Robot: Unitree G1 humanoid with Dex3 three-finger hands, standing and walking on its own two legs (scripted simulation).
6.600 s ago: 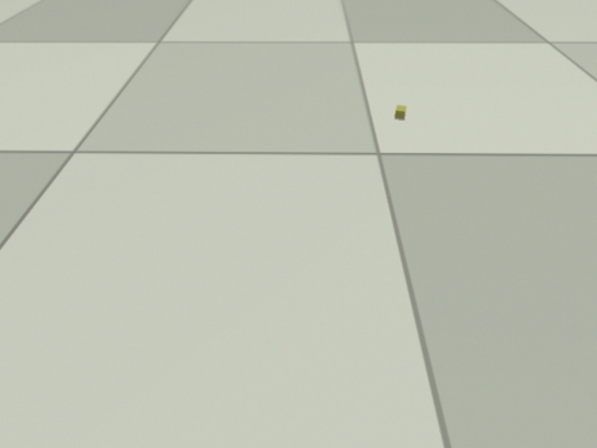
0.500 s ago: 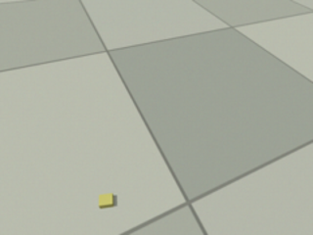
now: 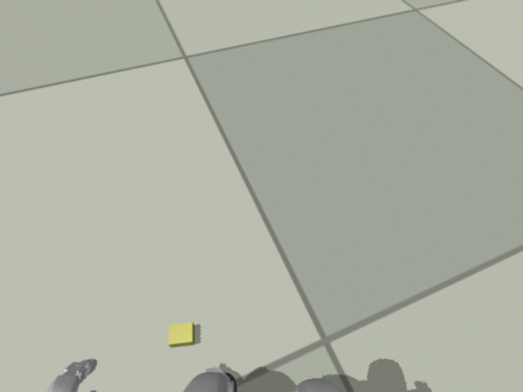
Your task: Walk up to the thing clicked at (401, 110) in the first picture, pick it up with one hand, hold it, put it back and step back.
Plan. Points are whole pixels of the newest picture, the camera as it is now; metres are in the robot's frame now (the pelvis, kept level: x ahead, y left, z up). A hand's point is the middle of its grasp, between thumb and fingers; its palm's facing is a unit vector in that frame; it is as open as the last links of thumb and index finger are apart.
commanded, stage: walk up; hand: left
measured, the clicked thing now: (181, 334) +0.37 +0.26 -0.72
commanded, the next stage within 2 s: none
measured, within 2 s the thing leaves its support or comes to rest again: neither
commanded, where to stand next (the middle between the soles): +0.00 -0.03 m, yaw +4 degrees
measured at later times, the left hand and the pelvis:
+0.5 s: hand out of the picture -0.04 +0.27 -0.12, palm faces +0.05 -0.88 -0.47, open 7.4 cm; pelvis -0.07 -0.02 +0.01, yaw +4 degrees
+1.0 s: hand out of the picture -0.03 +0.22 -0.12, palm faces +0.08 -0.93 -0.35, open 7.4 cm; pelvis -0.08 -0.03 +0.02, yaw +5 degrees
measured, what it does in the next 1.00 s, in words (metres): steps on the spot: right foot, then left foot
